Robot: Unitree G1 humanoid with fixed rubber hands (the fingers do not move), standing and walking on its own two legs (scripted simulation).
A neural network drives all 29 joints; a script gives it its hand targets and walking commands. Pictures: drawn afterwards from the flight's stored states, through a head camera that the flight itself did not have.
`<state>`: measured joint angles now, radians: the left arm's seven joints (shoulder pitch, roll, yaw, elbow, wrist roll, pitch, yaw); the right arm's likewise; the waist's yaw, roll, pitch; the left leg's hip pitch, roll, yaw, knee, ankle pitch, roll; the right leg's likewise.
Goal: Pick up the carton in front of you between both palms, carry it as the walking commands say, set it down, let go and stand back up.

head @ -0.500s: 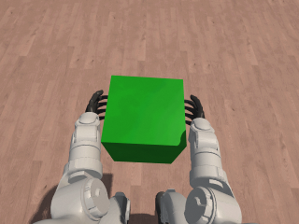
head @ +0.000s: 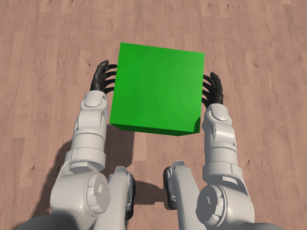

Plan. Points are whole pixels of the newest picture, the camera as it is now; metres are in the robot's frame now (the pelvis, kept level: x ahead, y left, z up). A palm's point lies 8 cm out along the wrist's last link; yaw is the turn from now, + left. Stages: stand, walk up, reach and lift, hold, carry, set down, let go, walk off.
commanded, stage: set down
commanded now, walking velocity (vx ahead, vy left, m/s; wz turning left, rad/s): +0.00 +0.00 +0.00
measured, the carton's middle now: (155, 98) +0.45 -0.03 -0.16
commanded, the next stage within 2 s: none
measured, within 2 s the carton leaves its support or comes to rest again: rests again in 1.56 s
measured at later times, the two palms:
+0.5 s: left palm (115, 92) +0.50 +0.10 -0.23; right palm (199, 107) +0.44 -0.19 -0.23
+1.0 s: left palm (125, 93) +0.55 +0.07 -0.39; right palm (194, 107) +0.47 -0.21 -0.37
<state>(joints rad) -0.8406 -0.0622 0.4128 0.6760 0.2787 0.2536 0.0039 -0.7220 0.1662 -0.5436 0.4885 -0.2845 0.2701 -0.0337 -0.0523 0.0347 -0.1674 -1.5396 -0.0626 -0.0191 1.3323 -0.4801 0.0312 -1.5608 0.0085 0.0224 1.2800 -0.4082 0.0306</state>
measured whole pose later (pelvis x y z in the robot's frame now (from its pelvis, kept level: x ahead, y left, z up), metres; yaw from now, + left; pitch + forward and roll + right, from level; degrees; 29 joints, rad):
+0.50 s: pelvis -0.04 -0.01 -0.13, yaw +1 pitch +46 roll -2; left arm -1.24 0.12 0.31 0.85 0.21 0.30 0.03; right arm -1.05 0.08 -0.60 0.54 -0.22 0.32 -0.09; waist -0.09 0.03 -0.03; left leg -2.03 -0.08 -0.02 1.78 -0.55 0.02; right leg -2.04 0.02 0.02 1.72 -0.48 0.04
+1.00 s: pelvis -0.04 +0.00 -0.22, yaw -2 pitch +43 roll -5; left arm -1.59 0.33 0.08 1.06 0.07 0.27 0.06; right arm -1.35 -0.05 -0.55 0.71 -0.07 0.30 -0.15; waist -0.14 0.00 0.28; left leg -2.24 -0.09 -0.03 2.11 -0.62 0.02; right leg -2.24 0.03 -0.01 2.03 -0.54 0.06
